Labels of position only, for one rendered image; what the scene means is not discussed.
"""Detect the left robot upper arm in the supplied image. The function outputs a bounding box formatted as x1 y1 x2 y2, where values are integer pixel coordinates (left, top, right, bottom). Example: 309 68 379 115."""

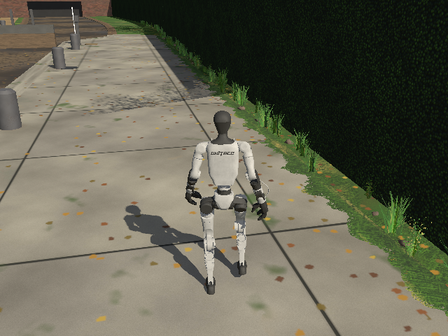
190 141 209 179

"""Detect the robot right hand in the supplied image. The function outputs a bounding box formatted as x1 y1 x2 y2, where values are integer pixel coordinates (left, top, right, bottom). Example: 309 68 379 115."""
251 201 268 221

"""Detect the right robot upper arm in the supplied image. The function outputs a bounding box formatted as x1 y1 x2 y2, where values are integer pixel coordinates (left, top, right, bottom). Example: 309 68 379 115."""
237 141 257 181

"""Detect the robot thigh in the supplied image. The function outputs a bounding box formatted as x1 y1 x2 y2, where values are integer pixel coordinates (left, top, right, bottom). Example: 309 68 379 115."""
199 196 216 251
233 194 248 232

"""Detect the robot left thigh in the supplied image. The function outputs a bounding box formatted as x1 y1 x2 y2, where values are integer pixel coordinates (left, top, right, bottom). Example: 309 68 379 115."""
199 196 216 251

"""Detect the robot left hand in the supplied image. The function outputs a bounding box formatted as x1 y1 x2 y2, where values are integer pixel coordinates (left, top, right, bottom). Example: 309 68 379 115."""
185 191 202 205

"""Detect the right robot forearm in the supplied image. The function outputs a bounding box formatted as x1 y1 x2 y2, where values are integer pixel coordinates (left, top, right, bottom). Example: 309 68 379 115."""
250 170 266 204

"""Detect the left robot forearm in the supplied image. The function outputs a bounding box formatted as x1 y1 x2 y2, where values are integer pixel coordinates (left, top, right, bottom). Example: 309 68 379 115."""
186 169 197 194

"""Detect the robot right thigh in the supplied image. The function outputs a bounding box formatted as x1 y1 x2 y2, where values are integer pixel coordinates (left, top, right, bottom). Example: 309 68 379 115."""
233 194 248 232

